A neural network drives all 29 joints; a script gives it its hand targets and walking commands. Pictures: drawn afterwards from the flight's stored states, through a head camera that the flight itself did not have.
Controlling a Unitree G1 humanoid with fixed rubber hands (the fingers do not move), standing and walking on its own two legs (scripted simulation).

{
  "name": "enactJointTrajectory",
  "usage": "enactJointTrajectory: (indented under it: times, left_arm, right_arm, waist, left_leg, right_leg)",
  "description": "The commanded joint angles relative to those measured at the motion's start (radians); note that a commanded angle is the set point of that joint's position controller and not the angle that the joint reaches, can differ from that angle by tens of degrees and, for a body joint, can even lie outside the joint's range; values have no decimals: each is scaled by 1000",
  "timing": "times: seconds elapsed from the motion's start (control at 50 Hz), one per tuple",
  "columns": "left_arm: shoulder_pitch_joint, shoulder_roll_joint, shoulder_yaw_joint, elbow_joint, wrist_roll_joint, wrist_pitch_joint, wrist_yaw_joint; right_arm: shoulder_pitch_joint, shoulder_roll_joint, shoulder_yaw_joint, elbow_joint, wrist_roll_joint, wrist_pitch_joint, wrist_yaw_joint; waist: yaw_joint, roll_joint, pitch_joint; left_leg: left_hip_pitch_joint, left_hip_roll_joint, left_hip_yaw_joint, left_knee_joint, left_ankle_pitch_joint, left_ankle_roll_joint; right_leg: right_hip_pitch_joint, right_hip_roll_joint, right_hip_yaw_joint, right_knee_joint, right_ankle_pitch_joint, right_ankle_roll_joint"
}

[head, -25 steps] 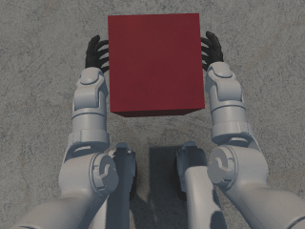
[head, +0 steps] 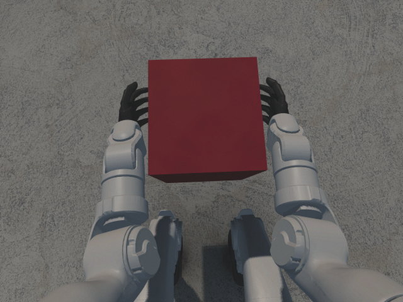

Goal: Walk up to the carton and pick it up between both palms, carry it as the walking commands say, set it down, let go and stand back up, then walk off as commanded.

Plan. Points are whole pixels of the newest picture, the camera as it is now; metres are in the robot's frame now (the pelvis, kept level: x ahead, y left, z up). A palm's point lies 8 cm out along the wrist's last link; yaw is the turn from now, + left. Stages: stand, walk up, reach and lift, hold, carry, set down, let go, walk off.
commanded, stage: reach and lift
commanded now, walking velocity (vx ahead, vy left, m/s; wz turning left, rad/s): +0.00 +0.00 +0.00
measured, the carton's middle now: (203, 131) +0.44 +0.01 -0.11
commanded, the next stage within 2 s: none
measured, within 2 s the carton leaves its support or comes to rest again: neither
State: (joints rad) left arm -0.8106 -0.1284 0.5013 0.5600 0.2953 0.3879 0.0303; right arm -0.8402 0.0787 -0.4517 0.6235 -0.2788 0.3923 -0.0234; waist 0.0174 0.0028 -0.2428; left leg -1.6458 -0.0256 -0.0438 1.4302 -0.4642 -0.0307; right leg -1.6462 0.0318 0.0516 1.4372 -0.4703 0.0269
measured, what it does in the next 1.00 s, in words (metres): rises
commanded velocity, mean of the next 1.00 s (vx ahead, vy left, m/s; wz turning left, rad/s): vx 0.00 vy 0.00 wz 0.00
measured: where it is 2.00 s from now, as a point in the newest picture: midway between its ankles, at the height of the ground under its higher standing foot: (205, 266)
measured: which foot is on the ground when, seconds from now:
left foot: down 0.00-1.00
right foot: down 0.00-1.00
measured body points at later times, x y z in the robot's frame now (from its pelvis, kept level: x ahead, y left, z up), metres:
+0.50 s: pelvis +0.02 +0.00 +0.07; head +0.19 -0.01 +0.49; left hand +0.43 +0.15 +0.03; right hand +0.44 -0.14 +0.02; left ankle +0.08 +0.13 -0.56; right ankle +0.08 -0.13 -0.56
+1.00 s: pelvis +0.04 +0.00 +0.13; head +0.17 -0.01 +0.57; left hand +0.41 +0.15 +0.10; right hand +0.41 -0.14 +0.10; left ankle +0.08 +0.13 -0.56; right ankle +0.08 -0.13 -0.56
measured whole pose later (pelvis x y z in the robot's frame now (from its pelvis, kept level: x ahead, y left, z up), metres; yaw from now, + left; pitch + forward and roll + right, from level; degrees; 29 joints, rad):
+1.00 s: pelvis +0.04 +0.00 +0.13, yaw +0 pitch +23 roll +0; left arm -0.50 -0.22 0.45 0.41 0.35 0.39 -0.04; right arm -0.51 0.20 -0.42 0.44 -0.34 0.39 0.02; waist 0.03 -0.01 -0.13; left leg -0.91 -0.01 -0.04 0.81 -0.29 -0.03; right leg -0.92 0.02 0.06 0.82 -0.30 0.01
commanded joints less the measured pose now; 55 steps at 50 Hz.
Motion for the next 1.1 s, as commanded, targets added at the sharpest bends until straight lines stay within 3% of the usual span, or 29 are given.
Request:
enactJointTrajectory:
  times: [0.0, 0.74, 1.08]
  left_arm:
    - [-580, -1004, -563, 99, -159, -4, -271]
    - [-254, -1032, -631, 8, -108, -3, -327]
    - [-131, -1015, -656, -46, -96, 12, -327]
  right_arm:
    - [-579, 1023, 530, 51, 163, -27, 264]
    - [-256, 1074, 612, -69, 116, -27, 295]
    - [-132, 1060, 632, -118, 94, -9, 304]
  waist:
    - [0, -18, -812]
    - [19, -28, -563]
    - [15, -17, -413]
  left_leg:
    - [508, -145, 75, -181, 218, 6]
    - [934, -106, 29, -571, 378, 26]
    - [1165, -93, 9, -771, 445, 26]
  right_leg:
    - [516, 145, -77, -182, 234, -6]
    - [930, 112, -13, -581, 381, -9]
    - [1152, 90, 2, -778, 436, -17]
